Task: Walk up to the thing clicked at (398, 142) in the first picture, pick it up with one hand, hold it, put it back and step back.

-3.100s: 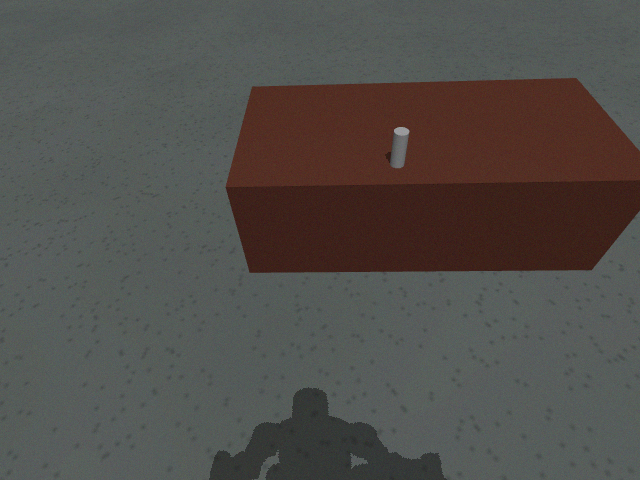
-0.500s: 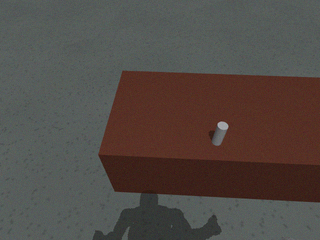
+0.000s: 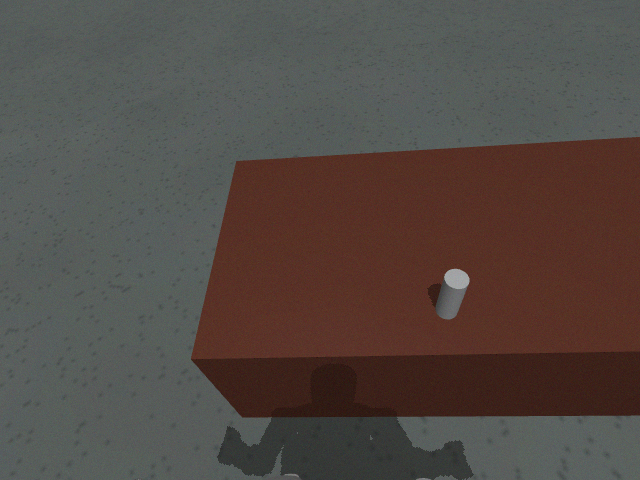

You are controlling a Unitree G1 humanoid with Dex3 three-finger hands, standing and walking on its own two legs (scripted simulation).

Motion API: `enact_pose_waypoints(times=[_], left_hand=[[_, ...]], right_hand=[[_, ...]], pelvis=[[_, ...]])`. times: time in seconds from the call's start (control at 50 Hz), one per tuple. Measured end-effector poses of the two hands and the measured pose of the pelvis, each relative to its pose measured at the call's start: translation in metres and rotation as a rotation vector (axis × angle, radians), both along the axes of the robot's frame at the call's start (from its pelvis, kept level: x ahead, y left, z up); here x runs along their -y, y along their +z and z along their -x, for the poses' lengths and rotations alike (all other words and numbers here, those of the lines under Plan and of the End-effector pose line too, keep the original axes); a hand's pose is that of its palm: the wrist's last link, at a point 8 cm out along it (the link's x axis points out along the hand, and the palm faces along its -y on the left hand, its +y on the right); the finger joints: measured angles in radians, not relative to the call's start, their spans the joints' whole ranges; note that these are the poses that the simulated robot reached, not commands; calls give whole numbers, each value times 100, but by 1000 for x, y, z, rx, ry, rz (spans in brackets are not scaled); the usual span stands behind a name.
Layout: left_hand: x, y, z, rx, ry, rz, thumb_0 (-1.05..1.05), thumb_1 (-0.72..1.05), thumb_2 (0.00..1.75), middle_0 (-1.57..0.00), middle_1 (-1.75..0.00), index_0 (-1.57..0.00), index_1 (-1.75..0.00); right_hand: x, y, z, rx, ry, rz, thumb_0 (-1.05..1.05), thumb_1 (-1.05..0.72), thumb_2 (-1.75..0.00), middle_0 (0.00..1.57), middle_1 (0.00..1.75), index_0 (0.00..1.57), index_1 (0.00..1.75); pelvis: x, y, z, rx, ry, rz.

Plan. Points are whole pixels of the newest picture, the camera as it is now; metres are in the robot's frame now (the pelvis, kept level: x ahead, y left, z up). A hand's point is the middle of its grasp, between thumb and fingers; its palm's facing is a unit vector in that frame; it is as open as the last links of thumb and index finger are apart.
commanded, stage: walk up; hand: right
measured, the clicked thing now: (451, 295) +0.51 -0.20 -0.25
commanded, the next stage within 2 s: stand in 1.34 s
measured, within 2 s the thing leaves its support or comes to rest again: neither
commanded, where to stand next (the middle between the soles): +0.10 +0.01 m, yaw +0 degrees
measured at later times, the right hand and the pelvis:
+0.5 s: hand out of the picture +0.15 -0.24 -0.13, palm faces -0.05 +0.94 -0.34, open 7.4 cm; pelvis +0.03 +0.01 +0.02, yaw +1 degrees
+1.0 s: hand out of the picture +0.11 -0.24 -0.13, palm faces -0.02 +0.94 -0.33, open 7.4 cm; pelvis +0.04 +0.01 +0.03, yaw +0 degrees
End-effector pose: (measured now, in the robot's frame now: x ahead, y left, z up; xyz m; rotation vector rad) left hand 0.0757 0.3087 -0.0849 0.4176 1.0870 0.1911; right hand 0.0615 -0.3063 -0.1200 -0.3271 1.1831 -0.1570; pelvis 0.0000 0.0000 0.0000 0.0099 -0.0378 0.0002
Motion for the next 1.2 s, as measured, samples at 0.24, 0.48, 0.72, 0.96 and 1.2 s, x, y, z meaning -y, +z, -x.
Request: enact_pose_waypoints(times=[0.24,0.48,0.72,0.96,1.2], left_hand=[[-9,-30,-11,-76,74,90,1,90,90,-21,-30,-20,-30],[-4,-20,-10,-141,123,99,1,90,90,-21,-30,-20,-30],[0,-8,-26,-127,124,84,1,90,90,-21,-30,-20,-30],[6,-11,-37,-132,103,98,1,90,90,-21,-30,-20,-30],[7,-12,-45,-137,90,102,1,90,90,-21,-30,-20,-30]], right_hand=[[-22,16,-31,0,-2,28,0,-91,-90,21,30,20,30],[-27,27,-82,38,20,11,0,-91,-90,21,30,20,30],[-23,27,-85,24,-9,-8,0,-91,-90,21,30,20,30],[-18,23,-48,-64,-56,2,0,-91,-90,21,30,20,30],[-19,21,-37,-91,-76,4,0,-91,-90,21,30,20,30]], pelvis=[[-14,4,-21,7,1,19],[-13,18,-34,2,9,14],[-10,24,-39,5,9,11],[-9,26,-41,-1,4,9],[-11,25,-44,-7,0,11]])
